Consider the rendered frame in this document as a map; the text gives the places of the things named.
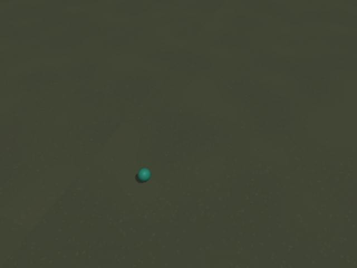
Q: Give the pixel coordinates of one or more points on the ball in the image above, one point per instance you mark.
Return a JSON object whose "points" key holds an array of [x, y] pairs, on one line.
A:
{"points": [[144, 174]]}

